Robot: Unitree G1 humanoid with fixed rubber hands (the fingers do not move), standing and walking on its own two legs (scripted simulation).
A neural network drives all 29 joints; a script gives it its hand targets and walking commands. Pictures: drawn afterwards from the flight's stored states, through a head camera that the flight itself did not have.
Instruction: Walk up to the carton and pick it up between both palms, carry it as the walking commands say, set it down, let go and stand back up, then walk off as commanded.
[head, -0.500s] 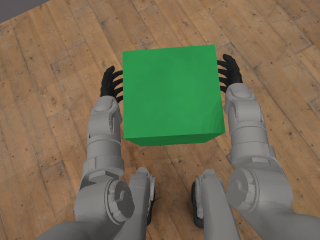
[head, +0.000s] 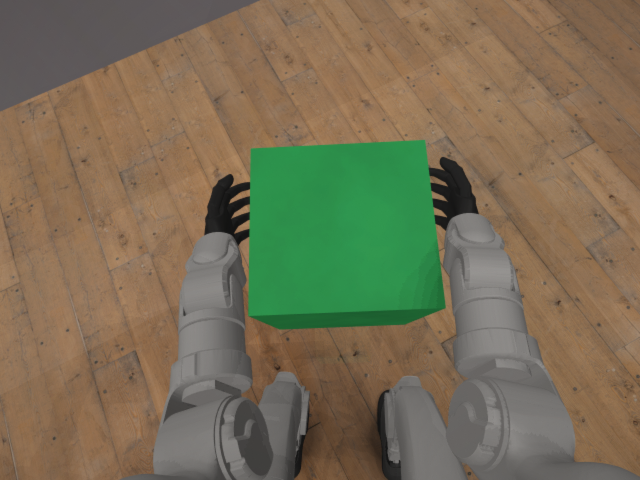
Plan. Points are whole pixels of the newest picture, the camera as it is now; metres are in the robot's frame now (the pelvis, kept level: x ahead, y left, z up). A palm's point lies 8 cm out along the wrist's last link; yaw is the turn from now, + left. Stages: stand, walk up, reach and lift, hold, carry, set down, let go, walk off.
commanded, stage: reach and lift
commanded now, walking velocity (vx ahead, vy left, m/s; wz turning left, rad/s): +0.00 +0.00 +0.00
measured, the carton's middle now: (340, 250) +0.40 +0.03 -0.11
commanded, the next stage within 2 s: none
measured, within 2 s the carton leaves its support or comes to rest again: neither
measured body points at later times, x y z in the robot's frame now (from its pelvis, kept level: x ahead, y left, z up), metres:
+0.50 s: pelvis +0.02 +0.00 +0.06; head +0.15 +0.00 +0.49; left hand +0.38 +0.18 +0.03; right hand +0.42 -0.12 +0.03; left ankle +0.06 +0.14 -0.63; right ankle +0.07 -0.11 -0.63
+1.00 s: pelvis +0.04 +0.00 +0.11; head +0.09 -0.01 +0.55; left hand +0.36 +0.18 +0.11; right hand +0.39 -0.12 +0.10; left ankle +0.06 +0.14 -0.63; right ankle +0.07 -0.11 -0.63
